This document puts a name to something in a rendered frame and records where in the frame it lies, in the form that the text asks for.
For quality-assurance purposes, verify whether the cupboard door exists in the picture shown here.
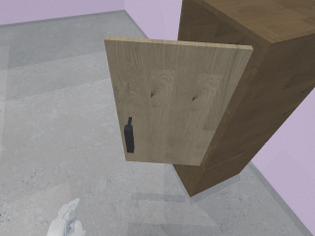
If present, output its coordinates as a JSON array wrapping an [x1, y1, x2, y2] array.
[[104, 35, 254, 166]]

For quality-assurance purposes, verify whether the left robot hand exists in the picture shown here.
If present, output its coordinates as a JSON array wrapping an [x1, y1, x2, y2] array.
[[46, 198, 86, 236]]

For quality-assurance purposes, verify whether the handle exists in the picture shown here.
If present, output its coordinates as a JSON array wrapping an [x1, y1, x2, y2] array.
[[124, 117, 135, 153]]

